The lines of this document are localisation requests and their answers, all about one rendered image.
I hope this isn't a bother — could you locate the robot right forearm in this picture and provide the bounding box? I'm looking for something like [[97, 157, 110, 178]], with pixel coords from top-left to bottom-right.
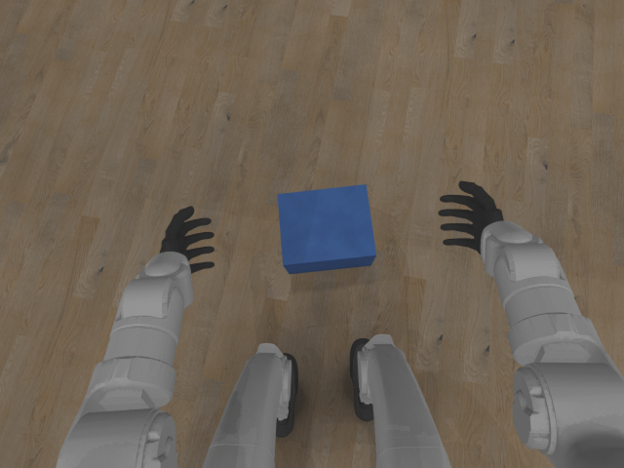
[[481, 220, 624, 382]]

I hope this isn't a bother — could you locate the left robot shin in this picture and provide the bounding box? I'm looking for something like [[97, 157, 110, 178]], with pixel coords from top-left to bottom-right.
[[245, 343, 289, 419]]

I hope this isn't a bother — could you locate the robot left hand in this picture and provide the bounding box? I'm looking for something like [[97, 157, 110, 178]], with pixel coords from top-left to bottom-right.
[[160, 206, 215, 274]]

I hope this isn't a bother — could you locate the carton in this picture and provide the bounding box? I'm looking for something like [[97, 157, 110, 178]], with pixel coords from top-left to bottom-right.
[[277, 184, 376, 274]]

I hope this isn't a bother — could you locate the robot shin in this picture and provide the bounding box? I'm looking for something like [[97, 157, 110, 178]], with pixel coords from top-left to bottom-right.
[[359, 334, 406, 404], [245, 343, 289, 419]]

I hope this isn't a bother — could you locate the robot left upper arm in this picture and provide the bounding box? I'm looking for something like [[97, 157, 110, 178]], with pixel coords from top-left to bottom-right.
[[59, 409, 177, 468]]

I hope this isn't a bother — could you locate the robot right upper arm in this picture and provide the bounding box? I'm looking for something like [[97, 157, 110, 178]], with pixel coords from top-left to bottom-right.
[[512, 363, 624, 468]]

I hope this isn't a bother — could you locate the right robot shin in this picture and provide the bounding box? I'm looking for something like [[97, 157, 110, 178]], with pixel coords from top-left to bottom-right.
[[359, 334, 406, 404]]

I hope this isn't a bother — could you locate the robot left forearm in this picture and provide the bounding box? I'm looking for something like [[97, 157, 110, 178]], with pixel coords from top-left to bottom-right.
[[56, 252, 194, 468]]

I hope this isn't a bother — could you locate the robot right hand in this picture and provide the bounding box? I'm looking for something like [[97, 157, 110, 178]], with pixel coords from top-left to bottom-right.
[[438, 181, 504, 254]]

